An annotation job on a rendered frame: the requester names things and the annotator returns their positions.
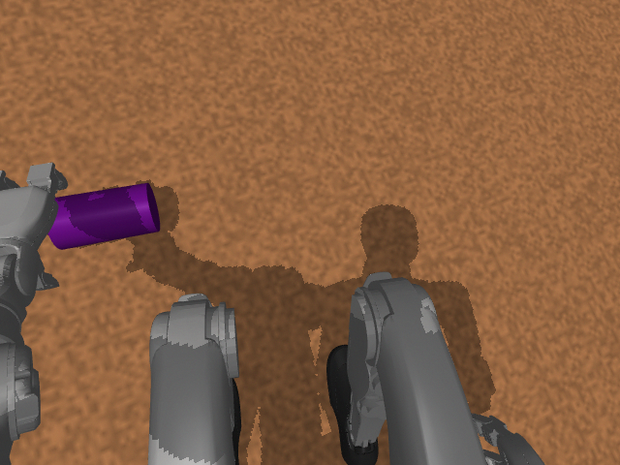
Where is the left robot hand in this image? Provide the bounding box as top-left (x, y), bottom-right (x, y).
top-left (0, 163), bottom-right (68, 291)

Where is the right robot foot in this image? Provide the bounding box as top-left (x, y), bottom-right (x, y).
top-left (326, 345), bottom-right (379, 465)

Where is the right robot hand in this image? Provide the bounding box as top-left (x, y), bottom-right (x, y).
top-left (471, 413), bottom-right (545, 465)

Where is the bottle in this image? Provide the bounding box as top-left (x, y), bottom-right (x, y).
top-left (48, 183), bottom-right (160, 250)

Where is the left robot arm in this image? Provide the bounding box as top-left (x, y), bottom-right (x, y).
top-left (0, 238), bottom-right (41, 465)

